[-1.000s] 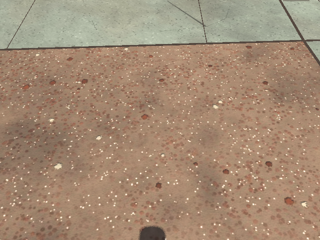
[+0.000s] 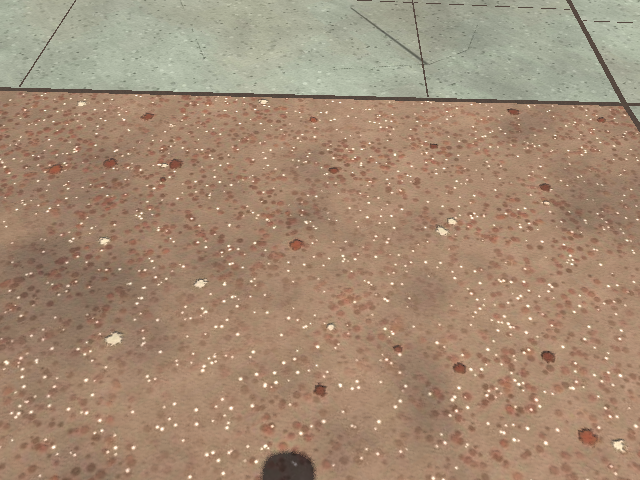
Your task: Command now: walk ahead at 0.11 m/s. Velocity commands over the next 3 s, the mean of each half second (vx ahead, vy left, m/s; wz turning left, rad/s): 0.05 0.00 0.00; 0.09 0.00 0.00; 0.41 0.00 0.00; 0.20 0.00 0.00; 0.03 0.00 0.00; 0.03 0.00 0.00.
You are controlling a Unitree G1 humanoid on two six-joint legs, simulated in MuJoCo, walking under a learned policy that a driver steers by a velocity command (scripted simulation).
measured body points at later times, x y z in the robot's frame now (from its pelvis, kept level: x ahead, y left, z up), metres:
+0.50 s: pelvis +0.07 +0.01 +0.01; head +0.08 +0.01 +0.46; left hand +0.07 +0.22 -0.15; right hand +0.03 -0.20 -0.15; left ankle +0.01 +0.09 -0.73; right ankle +0.04 -0.11 -0.73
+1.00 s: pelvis +0.09 -0.01 +0.00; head +0.09 -0.02 +0.45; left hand +0.08 +0.21 -0.15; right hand -0.01 -0.23 -0.16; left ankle +0.00 +0.09 -0.73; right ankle +0.06 -0.10 -0.71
